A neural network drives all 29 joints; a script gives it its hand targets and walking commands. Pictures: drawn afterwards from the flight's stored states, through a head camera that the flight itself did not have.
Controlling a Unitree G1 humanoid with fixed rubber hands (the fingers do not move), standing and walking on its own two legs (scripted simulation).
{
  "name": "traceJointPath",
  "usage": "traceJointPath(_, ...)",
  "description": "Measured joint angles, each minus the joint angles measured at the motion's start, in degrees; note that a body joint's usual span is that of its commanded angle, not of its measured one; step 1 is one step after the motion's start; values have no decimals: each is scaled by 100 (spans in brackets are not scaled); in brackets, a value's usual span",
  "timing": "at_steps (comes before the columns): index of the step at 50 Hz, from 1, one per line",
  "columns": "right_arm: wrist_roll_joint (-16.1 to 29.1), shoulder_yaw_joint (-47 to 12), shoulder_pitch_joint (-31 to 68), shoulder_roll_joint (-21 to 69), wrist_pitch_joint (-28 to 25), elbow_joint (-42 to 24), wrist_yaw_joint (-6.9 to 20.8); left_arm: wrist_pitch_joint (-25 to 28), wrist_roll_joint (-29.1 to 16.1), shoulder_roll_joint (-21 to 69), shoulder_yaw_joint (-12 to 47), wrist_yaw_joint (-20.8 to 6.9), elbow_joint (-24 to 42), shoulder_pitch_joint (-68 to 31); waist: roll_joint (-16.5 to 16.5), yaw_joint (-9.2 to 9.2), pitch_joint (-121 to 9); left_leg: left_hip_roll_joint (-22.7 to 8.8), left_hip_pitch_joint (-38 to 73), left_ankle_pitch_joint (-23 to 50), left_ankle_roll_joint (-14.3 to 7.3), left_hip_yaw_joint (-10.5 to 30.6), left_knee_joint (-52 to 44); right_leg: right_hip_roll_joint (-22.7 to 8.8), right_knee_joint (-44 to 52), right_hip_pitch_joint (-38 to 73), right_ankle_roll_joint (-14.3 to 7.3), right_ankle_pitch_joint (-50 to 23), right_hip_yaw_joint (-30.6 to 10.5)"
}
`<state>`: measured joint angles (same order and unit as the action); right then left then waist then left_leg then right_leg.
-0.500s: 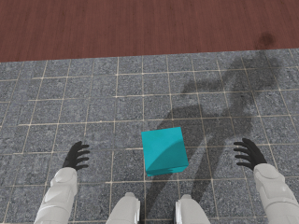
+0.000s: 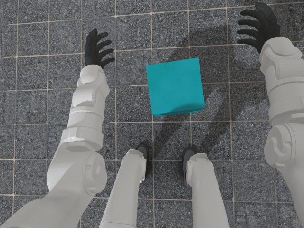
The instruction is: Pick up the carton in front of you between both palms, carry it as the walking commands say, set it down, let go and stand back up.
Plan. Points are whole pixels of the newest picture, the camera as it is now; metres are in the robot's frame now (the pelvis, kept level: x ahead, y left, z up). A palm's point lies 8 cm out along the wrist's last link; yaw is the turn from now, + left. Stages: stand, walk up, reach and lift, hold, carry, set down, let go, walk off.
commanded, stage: reach and lift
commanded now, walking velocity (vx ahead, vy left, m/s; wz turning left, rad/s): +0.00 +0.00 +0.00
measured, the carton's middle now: (174, 91) +0.50 -0.01 -0.52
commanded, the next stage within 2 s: none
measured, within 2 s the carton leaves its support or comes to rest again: leaves its support in 1.68 s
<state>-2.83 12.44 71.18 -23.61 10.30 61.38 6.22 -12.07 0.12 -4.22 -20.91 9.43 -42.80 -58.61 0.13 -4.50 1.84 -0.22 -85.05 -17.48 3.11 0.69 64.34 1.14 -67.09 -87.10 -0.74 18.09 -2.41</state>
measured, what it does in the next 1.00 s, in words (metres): lowers itself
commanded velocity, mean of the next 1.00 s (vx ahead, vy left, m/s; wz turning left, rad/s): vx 0.00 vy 0.00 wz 0.00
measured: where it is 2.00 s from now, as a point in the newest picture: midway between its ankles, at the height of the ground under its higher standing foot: (164, 172)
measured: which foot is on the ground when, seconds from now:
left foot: down 0.00-1.00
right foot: down 0.00-1.00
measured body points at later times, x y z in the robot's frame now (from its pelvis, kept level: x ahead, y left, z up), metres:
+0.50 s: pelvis +0.01 +0.01 -0.15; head +0.35 -0.02 +0.13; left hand +0.49 +0.19 -0.32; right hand +0.53 -0.20 -0.33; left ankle +0.10 +0.15 -0.61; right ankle +0.09 -0.11 -0.61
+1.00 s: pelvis -0.02 +0.01 -0.27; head +0.35 -0.02 -0.03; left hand +0.50 +0.19 -0.45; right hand +0.54 -0.18 -0.47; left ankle +0.10 +0.15 -0.61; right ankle +0.09 -0.11 -0.61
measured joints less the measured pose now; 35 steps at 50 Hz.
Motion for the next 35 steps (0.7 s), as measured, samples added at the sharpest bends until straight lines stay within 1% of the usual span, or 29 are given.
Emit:
traceJointPath(3, -200, 151, 94, 103, -89, -22, -30, 138, 186, 113, -216, -67, 28, -49, -1, 3, -111, 0, -249, -18, 9, -11, 10, 17, -30, -268, -4, 18, -27)
traceJointPath(7, -396, 337, -27, 290, -252, -72, -98, 400, 391, 220, -429, -180, -27, 79, 9, 32, -373, 4, -652, -134, 18, -20, 167, 37, -200, -686, -5, 129, -56)
traceJointPath(10, -449, 403, -200, 421, -377, -98, -184, 601, 468, 248, -506, -247, -139, 219, 19, 68, -610, 18, -1068, -301, 23, -19, 474, 47, -509, -1106, -1, 292, -72)
traceJointPath(13, -393, 381, -389, 511, -494, -119, -290, 778, 436, 220, -492, -278, -277, 340, 28, 110, -816, 48, -1587, -518, 31, -8, 955, 53, -985, -1620, 11, 508, -85)
traceJointPath(16, -227, 258, -524, 526, -597, -174, -400, 904, 268, 135, -351, -258, -351, 396, 24, 149, -891, 107, -2147, -749, 50, 24, 1553, 58, -1576, -2175, 34, 736, -102)
traceJointPath(20, 167, -61, -558, 370, -696, -315, -530, 976, -148, -59, 52, -157, -320, 332, -19, 199, -722, 214, -2843, -1001, 69, 69, 2409, 61, -2426, -2853, 81, 992, -132)
traceJointPath(24, 616, -426, -457, 77, -713, -470, -601, 937, -568, -241, 479, -8, -195, 171, -76, 218, -374, 293, -3406, -1166, 79, 87, 3258, 66, -3251, -3389, 131, 1160, -144)
traceJointPath(27, 886, -631, -289, -134, -658, -515, -611, 849, -792, -322, 686, 107, -114, 0, -106, 209, -75, 323, -3715, -1230, 84, 89, 3827, 83, -3796, -3682, 166, 1216, -147)
traceJointPath(28, 958, -687, -207, -192, -631, -485, -608, 814, -842, -343, 730, 140, -120, -73, -116, 195, 28, 325, -3788, -1065, 90, 97, 3967, 96, -3959, -3756, 177, 1223, -139)
traceJointPath(31, 1125, -834, 131, -340, -566, -227, -589, 726, -924, -390, 779, 209, -300, -381, -124, 188, 323, 336, -3991, -1216, 101, 81, 4425, 107, -4379, -3955, 204, 1220, -151)
traceJointPath(35, 1226, -950, 666, -450, -556, 261, -570, 688, -963, -449, 805, 242, -690, -878, -139, 187, 727, 373, -4191, -1190, 117, 62, 4827, 94, -4789, -4154, 211, 1173, -164)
